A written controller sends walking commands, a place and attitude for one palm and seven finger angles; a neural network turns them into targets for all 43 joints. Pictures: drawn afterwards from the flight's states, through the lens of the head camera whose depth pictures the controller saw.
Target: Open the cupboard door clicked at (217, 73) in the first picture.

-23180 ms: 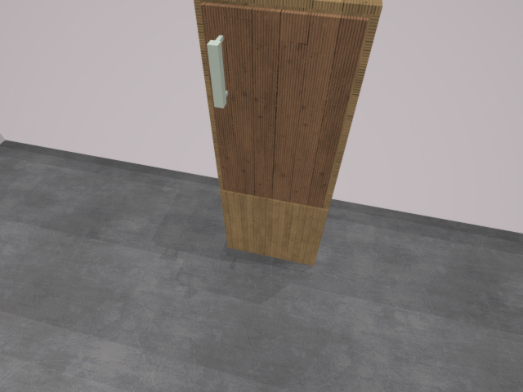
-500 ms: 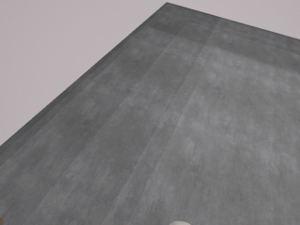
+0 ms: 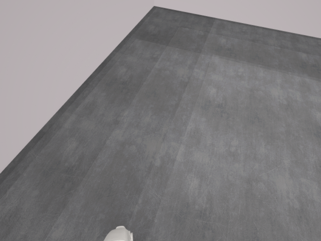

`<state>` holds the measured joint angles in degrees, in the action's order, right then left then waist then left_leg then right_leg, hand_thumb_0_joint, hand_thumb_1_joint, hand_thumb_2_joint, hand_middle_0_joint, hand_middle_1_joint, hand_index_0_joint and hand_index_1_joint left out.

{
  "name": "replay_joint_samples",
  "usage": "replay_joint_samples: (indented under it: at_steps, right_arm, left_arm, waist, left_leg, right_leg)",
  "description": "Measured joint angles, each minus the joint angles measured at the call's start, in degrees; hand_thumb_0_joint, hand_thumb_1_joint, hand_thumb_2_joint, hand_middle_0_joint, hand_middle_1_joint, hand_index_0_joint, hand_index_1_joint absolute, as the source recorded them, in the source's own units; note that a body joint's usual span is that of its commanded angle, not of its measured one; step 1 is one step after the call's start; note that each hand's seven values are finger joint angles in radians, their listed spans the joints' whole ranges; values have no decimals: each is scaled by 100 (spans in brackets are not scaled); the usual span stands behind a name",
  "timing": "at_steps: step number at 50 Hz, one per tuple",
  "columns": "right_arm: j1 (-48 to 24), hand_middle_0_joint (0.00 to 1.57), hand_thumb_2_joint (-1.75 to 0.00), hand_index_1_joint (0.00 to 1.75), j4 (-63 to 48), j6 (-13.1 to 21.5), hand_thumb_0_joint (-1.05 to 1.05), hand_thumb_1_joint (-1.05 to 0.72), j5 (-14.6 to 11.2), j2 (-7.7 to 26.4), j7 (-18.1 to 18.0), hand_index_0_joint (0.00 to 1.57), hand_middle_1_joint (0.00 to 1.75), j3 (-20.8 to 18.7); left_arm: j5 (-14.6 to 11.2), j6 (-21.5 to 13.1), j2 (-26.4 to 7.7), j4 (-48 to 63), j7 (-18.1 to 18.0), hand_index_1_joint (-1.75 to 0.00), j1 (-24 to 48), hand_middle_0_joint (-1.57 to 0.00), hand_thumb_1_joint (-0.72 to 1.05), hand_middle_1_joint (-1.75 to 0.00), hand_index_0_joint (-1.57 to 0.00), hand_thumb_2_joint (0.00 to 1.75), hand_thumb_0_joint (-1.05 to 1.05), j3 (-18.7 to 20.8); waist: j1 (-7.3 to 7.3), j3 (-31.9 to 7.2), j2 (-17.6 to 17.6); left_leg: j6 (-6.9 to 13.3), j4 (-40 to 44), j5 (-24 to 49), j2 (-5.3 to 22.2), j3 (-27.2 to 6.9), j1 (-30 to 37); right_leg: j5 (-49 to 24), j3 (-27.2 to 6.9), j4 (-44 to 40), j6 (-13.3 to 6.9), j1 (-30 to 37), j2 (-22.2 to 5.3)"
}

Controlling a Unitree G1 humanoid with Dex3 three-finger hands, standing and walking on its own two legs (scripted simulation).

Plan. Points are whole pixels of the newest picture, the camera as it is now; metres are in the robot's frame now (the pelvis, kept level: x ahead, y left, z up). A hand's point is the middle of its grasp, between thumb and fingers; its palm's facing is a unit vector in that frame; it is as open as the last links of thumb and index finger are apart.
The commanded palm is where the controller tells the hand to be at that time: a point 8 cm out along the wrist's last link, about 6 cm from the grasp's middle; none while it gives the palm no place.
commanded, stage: walk to a spot facing it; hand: left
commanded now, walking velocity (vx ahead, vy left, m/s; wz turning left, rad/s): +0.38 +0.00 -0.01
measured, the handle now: out of the picture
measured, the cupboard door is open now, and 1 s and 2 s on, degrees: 51 51 51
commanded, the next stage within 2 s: turn to face it in 0.26 s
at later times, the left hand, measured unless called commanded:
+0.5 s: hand (112, 173) +0.34 +0.18 -0.17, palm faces -0.04 -0.97 -0.23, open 7.3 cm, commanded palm none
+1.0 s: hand (107, 155) +0.41 +0.21 -0.18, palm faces +0.28 -0.93 -0.22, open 7.4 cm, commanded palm none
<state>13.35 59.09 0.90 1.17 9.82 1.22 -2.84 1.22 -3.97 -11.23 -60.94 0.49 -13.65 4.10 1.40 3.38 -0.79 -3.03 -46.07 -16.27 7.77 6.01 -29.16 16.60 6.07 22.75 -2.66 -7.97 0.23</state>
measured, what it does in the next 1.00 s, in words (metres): walks ahead: left foot, then right foot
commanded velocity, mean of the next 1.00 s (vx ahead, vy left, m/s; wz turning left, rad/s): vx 0.10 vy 0.00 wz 0.34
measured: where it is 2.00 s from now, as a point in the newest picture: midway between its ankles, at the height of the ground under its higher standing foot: (173, 197)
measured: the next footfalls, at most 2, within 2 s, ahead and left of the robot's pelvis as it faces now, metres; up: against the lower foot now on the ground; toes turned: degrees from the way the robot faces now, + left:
left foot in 0.12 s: +0.22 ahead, +0.14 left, +0.00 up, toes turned +8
right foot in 0.48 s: +0.35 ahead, -0.14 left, +0.00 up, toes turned -9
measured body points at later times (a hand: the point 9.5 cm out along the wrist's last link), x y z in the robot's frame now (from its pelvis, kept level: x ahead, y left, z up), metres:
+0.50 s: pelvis +0.25 -0.02 -0.02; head +0.27 -0.03 +0.43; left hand +0.34 +0.23 -0.16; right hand +0.19 -0.25 -0.17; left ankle +0.18 +0.13 -0.74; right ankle +0.31 -0.14 -0.75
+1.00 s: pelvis +0.36 -0.02 -0.01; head +0.40 +0.01 +0.44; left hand +0.39 +0.26 -0.16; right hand +0.50 -0.24 -0.14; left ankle +0.36 +0.09 -0.74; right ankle +0.36 -0.18 -0.68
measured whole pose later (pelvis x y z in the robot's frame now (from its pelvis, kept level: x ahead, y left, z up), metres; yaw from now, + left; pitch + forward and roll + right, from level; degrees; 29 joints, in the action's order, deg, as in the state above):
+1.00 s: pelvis +0.36 -0.02 -0.01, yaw +15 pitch +3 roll -1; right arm 10.1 52.7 -0.4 1.5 12.0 -0.3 -2.5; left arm 0.9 2.1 -13.4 -53.7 -0.4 -6.9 4.5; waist 1.0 3.5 -0.7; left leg 1.5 -31.7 -13.4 1.7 2.3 -20.8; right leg 26.3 1.9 58.3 5.2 -26.7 -4.0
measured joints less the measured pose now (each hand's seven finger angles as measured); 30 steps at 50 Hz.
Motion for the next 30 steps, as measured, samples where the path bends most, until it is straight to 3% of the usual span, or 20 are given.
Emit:
replay_joint_samples:
  at_steps: [4, 6, 8, 10, 13, 18, 22, 24, 27, 30]
  right_arm:
    - [-468, 20, -90, 30, -176, 77, 1, -92, -11, 5, 54, 20, 30, 21]
    - [-617, 20, -90, 30, -275, 187, 1, -91, 10, 49, 45, 20, 30, 54]
    - [-734, 20, -90, 30, -363, 312, 1, -91, 68, 51, -15, 20, 30, 59]
    - [-679, 20, -90, 30, -417, 358, 0, -91, 76, -3, -67, 20, 30, 74]
    - [-403, 20, -90, 30, -317, 375, 0, -91, 70, -79, -137, 20, 30, 92]
    - [75, 20, -90, 30, -12, 282, 0, -95, 49, 40, -177, 21, 30, 16]
    - [438, 20, -90, 30, 171, 149, 0, -94, 45, 74, -150, 21, 30, 40]
    - [692, 20, -90, 30, 273, 91, 0, -93, 13, 28, -143, 21, 30, 68]
    - [794, 20, -90, 30, 456, -118, 0, -93, -44, 82, -135, 20, 30, 52]
    - [683, 20, -90, 30, 504, -262, 1, -92, -76, 52, -142, 20, 30, 45]
  left_arm:
    - [-5, -8, 14, -238, 24, -30, -365, -20, 93, -30, -20, 89, 0, -51]
    - [-20, 20, 51, -321, 26, -30, -589, -20, 92, -30, -20, 89, 0, -57]
    - [-32, 117, 71, -387, 35, -30, -689, -20, 92, -30, -20, 89, 0, -63]
    - [-5, 218, 46, -419, 38, -30, -618, -20, 91, -30, -20, 89, 0, -54]
    - [45, 281, 37, -279, 91, -30, -334, -20, 91, -30, -20, 89, 1, -15]
    - [58, 294, 150, 100, 124, -30, 65, -20, 92, -30, -19, 90, 1, -6]
    - [66, 263, 43, 219, 138, -30, 332, -20, 93, -30, -19, 90, 1, -21]
    - [72, 174, -70, 275, 134, -30, 407, -20, 92, -30, -19, 90, 1, -46]
    - [55, 90, 26, 270, 52, -30, 627, -20, 92, -30, -20, 90, 0, -78]
    - [31, 95, 148, 357, -53, -30, 691, -20, 91, -30, -20, 89, 0, -109]
  waist:
    - [-168, 28, -13]
    - [-222, 22, -1]
    - [-228, 45, -22]
    - [-220, 31, -101]
    - [-264, -11, -139]
    - [-269, -80, 21]
    - [-65, -45, 77]
    - [27, -76, -28]
    - [99, -14, 182]
    - [130, 56, 177]
  left_leg:
    - [99, 968, 361, -170, 106, 162]
    - [270, 1473, 598, -277, 179, 462]
    - [533, 1091, 749, -266, 263, 476]
    - [541, 946, 337, -314, 344, 632]
    - [431, 1395, 281, -420, 373, 1053]
    - [362, 2237, 326, -422, 433, 1808]
    - [167, 2211, 2, -333, 420, 2162]
    - [57, 1817, -363, -354, 346, 2170]
    - [120, 271, -1431, -298, -35, 1580]
    - [79, -1136, -1473, -384, -150, 831]
  right_leg:
    - [361, -59, -73, 133, 525, 11]
    - [751, -106, 377, 209, 590, -28]
    - [1127, -213, 2004, 170, 30, -101]
    - [1050, -380, 3769, 128, -752, -131]
    - [426, -394, 4690, 190, -1686, -325]
    - [-118, -249, 3010, 291, -2180, -607]
    - [-529, -82, 1604, 333, -1897, -586]
    - [-795, -76, 961, 304, -1518, -595]
    - [-210, 176, 1294, 192, -1409, -561]
    - [-172, 446, 1068, 200, -1066, -610]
